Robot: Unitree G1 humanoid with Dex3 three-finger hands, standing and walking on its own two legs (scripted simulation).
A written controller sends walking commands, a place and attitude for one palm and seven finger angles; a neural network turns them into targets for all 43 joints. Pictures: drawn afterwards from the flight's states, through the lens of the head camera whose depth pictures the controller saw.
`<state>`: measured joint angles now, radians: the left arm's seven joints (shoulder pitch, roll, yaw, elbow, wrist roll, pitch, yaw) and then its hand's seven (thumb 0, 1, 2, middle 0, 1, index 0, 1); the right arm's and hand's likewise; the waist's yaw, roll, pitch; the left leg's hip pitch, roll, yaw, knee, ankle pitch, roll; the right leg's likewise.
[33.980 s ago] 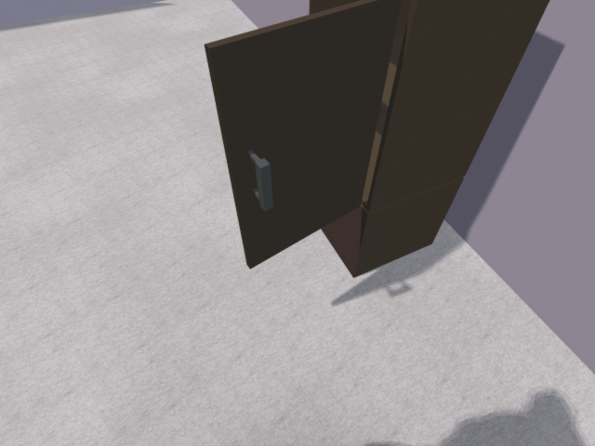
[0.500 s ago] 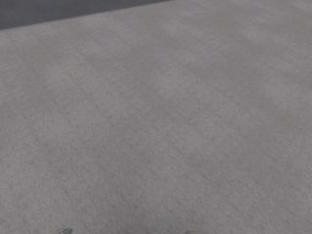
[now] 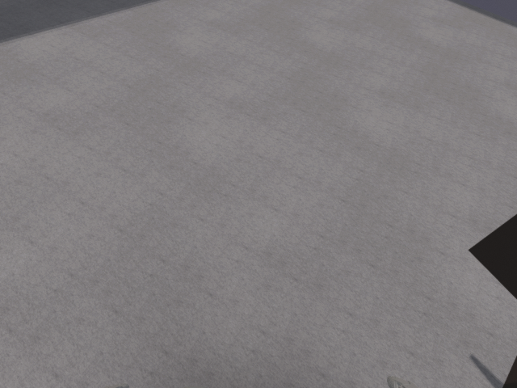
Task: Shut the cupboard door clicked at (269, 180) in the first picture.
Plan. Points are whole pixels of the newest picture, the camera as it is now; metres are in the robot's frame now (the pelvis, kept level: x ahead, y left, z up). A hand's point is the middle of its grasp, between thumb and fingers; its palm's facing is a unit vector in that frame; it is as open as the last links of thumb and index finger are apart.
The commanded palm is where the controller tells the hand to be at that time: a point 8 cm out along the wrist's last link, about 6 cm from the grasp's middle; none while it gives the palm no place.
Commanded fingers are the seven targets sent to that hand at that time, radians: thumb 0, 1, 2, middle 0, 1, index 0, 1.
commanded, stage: turn to face it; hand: left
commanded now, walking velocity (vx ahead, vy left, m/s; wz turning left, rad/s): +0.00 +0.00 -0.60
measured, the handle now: out of the picture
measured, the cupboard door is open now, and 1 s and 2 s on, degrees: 75 75 75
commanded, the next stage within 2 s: take the last steps up to it in 1.58 s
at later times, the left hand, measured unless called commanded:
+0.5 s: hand (179, 373) +0.16 +0.14 -0.14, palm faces -0.30 -0.92 -0.27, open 7.4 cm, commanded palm none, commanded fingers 0.00 0.90 0.90 -0.20 -0.30 -0.20 -0.30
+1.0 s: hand (197, 330) +0.23 +0.12 -0.15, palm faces -0.55 -0.80 -0.22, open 7.4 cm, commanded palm none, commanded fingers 0.00 0.90 0.90 -0.20 -0.30 -0.20 -0.30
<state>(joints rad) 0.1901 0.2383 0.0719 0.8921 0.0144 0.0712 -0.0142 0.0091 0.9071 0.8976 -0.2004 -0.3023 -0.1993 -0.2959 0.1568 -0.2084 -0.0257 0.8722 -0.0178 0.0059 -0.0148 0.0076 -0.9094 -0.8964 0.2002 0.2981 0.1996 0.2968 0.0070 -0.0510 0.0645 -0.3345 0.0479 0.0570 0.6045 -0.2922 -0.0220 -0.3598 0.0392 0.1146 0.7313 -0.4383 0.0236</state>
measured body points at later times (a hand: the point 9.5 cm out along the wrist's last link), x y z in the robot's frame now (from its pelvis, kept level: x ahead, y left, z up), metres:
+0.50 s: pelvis +0.00 -0.03 +0.01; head +0.04 -0.06 +0.45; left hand +0.17 +0.19 -0.12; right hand -0.02 -0.31 -0.15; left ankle +0.02 +0.11 -0.65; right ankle -0.03 -0.14 -0.73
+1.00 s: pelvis +0.03 -0.01 +0.01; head +0.08 -0.01 +0.46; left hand +0.26 +0.16 -0.13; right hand -0.06 -0.25 -0.12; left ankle +0.09 +0.09 -0.73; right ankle -0.07 -0.12 -0.67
